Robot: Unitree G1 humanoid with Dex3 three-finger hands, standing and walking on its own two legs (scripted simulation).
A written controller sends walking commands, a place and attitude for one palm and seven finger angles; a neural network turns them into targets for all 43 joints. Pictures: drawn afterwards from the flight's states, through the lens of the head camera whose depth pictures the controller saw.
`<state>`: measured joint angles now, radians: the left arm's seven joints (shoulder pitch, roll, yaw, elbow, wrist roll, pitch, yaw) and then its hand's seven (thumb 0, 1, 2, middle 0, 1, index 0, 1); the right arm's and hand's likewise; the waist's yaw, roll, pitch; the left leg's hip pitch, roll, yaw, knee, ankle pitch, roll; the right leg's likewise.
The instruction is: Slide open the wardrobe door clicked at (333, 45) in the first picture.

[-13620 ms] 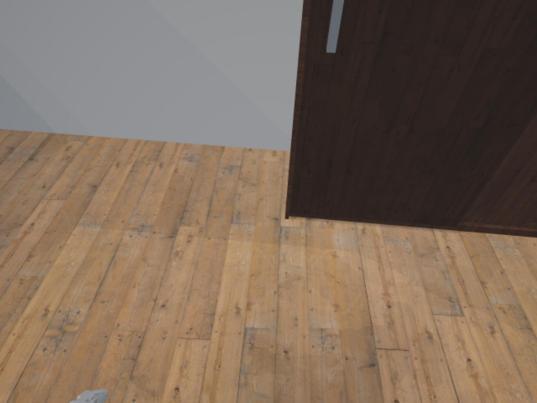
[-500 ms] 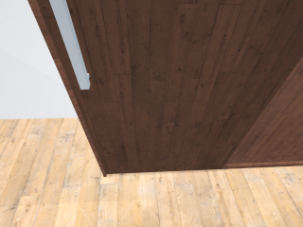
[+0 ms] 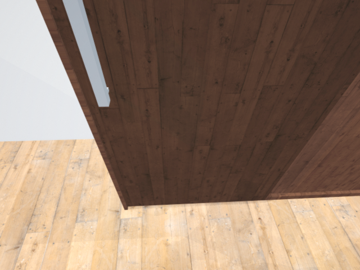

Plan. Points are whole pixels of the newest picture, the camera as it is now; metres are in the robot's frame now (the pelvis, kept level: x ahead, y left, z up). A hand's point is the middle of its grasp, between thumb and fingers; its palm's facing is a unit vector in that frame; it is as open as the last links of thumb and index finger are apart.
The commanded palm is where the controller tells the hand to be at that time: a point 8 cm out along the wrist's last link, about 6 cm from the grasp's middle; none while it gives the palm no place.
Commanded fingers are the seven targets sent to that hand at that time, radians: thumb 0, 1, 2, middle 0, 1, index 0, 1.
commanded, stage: look again from close up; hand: left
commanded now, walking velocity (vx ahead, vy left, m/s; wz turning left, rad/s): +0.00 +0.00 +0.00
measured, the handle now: (88, 40) +0.52 +0.25 +0.24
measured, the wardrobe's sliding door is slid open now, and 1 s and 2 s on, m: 0.00 0.00 0.00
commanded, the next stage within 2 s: shuffle to correct the standing spot in 0.14 s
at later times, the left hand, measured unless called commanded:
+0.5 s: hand out of the picture -0.01 +0.20 -0.19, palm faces +0.14 -0.97 -0.18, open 7.4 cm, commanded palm none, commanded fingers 0.00 0.90 0.90 -0.20 -0.30 -0.20 -0.30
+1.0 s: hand out of the picture +0.13 +0.25 -0.18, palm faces +0.10 -0.97 -0.21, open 7.3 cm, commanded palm none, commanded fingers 0.00 0.90 0.90 -0.20 -0.30 -0.20 -0.30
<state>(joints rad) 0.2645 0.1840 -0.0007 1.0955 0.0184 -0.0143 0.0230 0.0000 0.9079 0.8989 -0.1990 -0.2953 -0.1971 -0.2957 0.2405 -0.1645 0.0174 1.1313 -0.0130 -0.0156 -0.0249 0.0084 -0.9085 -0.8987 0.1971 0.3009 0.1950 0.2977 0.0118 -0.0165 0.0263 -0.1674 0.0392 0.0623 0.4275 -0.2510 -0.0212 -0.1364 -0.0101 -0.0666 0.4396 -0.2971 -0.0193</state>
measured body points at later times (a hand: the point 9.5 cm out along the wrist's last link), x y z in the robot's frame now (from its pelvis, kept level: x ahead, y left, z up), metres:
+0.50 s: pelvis +0.02 +0.02 -0.01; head +0.03 +0.04 +0.44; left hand -0.02 +0.25 -0.17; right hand +0.04 -0.21 -0.16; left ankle +0.00 +0.13 -0.72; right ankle -0.04 -0.10 -0.74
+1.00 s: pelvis +0.09 +0.06 +0.00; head +0.13 +0.07 +0.45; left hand +0.13 +0.30 -0.16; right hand +0.10 -0.14 -0.16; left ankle +0.06 +0.15 -0.74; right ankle +0.12 -0.06 -0.71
